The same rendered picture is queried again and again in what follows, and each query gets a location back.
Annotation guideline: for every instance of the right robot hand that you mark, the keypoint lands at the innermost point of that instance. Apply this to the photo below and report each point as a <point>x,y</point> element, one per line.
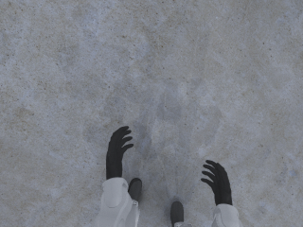
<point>220,185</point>

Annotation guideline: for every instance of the left robot shin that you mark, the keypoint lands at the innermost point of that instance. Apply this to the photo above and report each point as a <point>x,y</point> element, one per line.
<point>135,202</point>

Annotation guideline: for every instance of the left robot hand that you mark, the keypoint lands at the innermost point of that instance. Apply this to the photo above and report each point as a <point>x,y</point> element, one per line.
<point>115,152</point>

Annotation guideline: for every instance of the robot right forearm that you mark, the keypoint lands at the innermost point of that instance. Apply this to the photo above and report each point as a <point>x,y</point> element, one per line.
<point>226,215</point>

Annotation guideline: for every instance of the robot right foot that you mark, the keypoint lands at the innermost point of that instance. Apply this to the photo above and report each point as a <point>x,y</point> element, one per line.
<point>177,213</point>

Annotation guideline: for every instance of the robot left forearm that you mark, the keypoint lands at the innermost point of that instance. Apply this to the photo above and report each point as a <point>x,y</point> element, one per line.
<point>115,204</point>

